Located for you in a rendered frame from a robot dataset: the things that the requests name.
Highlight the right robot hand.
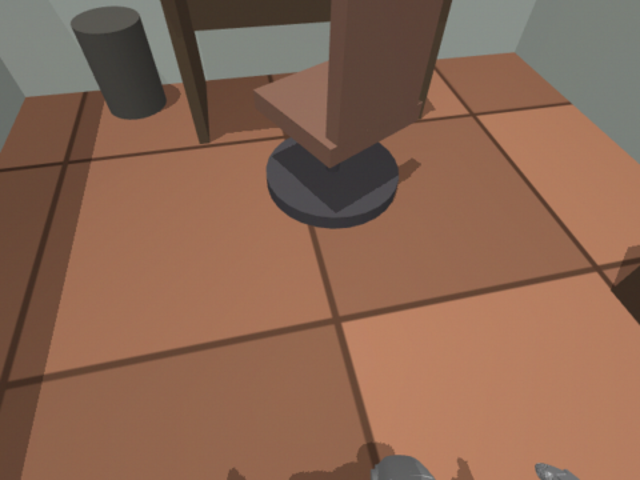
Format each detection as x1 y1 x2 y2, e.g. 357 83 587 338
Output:
535 463 580 480

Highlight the desk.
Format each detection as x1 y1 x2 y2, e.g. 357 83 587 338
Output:
160 0 452 144

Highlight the office chair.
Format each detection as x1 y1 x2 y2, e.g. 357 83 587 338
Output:
253 0 443 229

